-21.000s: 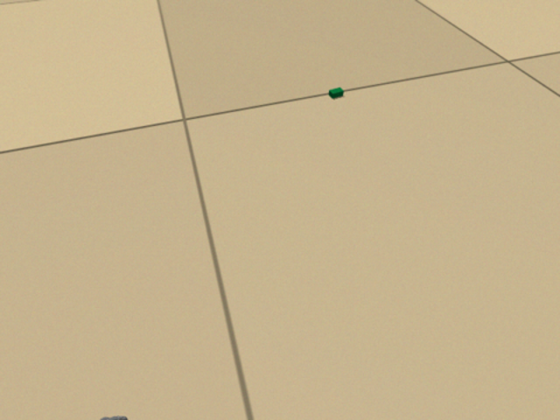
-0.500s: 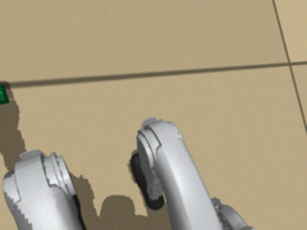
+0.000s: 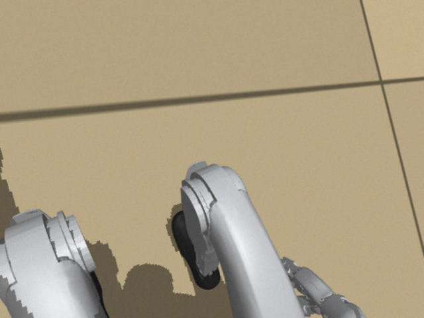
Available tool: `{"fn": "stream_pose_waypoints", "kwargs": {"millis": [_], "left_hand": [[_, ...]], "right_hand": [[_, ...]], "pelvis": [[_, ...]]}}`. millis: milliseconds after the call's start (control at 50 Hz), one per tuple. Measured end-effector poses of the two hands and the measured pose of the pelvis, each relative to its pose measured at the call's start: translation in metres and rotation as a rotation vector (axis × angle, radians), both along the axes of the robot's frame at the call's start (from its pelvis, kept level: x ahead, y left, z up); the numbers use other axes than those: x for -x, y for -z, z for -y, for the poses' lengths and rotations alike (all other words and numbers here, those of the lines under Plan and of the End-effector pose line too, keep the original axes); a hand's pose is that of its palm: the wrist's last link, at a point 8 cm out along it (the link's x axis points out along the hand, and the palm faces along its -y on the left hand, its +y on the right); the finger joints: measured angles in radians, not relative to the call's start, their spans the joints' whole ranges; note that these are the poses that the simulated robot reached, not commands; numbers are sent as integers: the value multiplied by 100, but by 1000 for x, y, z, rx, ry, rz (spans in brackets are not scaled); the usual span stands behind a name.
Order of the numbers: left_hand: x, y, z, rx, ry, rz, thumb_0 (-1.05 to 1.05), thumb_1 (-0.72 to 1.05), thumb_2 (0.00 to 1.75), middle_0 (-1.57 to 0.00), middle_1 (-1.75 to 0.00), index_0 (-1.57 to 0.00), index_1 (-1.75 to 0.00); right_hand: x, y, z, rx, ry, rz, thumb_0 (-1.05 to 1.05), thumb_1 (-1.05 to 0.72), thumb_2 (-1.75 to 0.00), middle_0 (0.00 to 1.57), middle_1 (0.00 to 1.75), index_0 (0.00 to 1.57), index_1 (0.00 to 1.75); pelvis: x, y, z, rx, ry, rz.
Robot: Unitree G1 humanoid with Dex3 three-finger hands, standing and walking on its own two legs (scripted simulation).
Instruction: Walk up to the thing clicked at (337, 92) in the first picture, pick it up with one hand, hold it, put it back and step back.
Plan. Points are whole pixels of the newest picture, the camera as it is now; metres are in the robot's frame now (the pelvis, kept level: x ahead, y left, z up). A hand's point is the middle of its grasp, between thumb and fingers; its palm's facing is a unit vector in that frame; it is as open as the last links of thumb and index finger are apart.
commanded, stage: rest palm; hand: left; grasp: from above
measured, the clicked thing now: out of the picture +0.46 +0.32 -0.29
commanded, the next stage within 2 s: close in 0.74 s
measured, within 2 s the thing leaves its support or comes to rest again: neither
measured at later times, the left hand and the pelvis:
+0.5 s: hand out of the picture +0.45 +0.30 -0.25, palm faces -0.42 -0.09 -0.90, open 13.1 cm; pelvis -0.01 +0.01 +0.00, yaw -1 degrees
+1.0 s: hand out of the picture +0.45 +0.31 -0.25, palm faces -0.46 -0.15 -0.87, open 12.3 cm; pelvis +0.00 +0.00 +0.00, yaw -1 degrees
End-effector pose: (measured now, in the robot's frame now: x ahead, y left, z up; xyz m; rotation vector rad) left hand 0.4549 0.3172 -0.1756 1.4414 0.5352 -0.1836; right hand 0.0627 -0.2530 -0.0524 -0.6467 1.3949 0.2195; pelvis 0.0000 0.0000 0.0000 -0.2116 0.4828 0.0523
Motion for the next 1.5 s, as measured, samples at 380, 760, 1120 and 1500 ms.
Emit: {"fn": "stream_pose_waypoints", "kwargs": {"millis": [380,760,1120,1500], "left_hand": [[7,12,7,16,97,10,0,-32,83,-26,-78,-25,-79],[-2,15,2,-16,-46,4,0,-28,78,-30,-72,-29,-74],[3,14,14,34,100,10,0,-12,68,-38,-71,-39,-70],[-3,18,-8,-25,-61,-21,0,12,47,-54,-57,-57,-54]], "right_hand": [[19,-10,-10,14,-22,-49,0,-90,-90,20,30,20,30],[18,-16,-6,-12,-32,-21,0,-91,-90,20,30,20,30],[12,-12,-12,-5,-51,-42,0,-90,-89,20,30,20,30],[22,-22,-4,19,-24,-51,0,-90,-89,20,30,20,30]], "pelvis": [[4,1,-5,26,3,31],[5,-1,-5,24,10,24],[5,-3,-4,33,12,41],[5,-4,-5,29,12,19]]}}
